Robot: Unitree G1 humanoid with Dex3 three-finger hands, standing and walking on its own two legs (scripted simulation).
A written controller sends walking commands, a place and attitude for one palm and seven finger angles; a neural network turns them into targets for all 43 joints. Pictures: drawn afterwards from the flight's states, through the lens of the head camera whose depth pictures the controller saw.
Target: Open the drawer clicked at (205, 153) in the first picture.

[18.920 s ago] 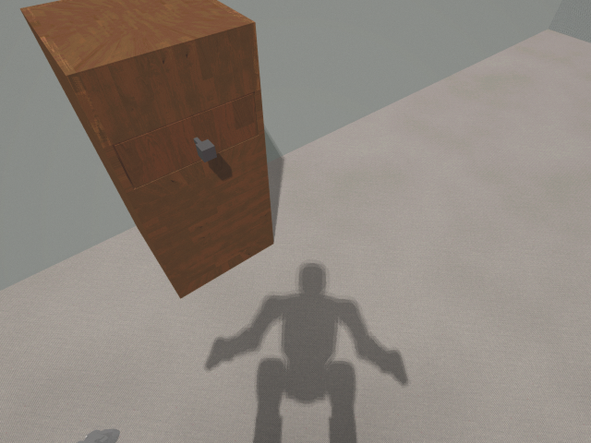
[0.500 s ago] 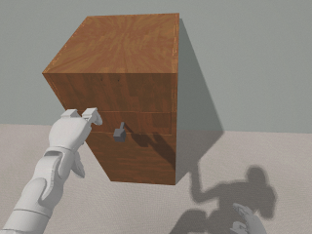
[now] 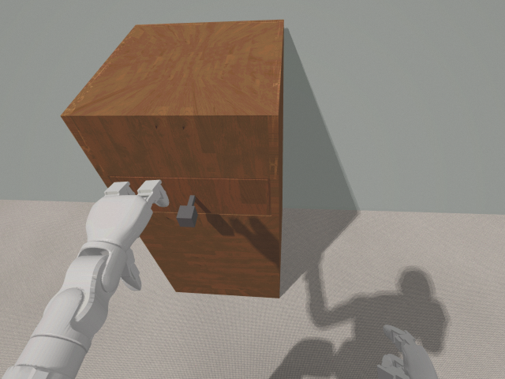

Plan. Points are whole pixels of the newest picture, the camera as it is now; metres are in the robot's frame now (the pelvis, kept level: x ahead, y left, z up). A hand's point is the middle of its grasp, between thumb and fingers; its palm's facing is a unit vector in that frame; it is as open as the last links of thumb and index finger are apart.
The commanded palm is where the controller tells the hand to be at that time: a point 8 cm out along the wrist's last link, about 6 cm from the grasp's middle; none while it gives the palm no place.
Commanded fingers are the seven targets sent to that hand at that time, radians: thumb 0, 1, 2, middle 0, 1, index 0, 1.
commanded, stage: move the hooked fingers above the handle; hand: left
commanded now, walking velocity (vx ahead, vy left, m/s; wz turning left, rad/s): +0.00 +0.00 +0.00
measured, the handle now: (189, 209) +0.50 +0.23 -0.12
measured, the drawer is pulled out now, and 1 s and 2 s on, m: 0.00 0.00 0.00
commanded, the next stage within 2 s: none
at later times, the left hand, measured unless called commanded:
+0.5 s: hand (153, 221) +0.37 +0.24 +0.01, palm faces -0.04 -0.05 -1.00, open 13.8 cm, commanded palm +0.35 +0.25 +0.07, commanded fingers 0.00 -0.50 0.30 -0.30 -1.20 -0.30 -1.20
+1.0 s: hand (164, 215) +0.41 +0.24 -0.03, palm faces -0.06 -0.03 -1.00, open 13.8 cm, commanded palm +0.40 +0.25 +0.03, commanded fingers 0.00 -0.50 0.30 -0.30 -1.20 -0.30 -1.20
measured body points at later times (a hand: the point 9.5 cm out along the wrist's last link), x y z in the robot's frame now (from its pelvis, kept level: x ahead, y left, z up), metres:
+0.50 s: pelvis +0.00 +0.01 -0.02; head +0.06 -0.01 +0.43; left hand +0.37 +0.24 +0.07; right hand +0.11 -0.26 -0.15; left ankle -0.01 +0.12 -0.73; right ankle -0.01 -0.11 -0.73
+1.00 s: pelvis +0.00 +0.02 -0.03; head +0.08 +0.01 +0.41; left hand +0.41 +0.24 +0.02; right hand +0.07 -0.25 -0.16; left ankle -0.01 +0.12 -0.73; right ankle -0.01 -0.11 -0.73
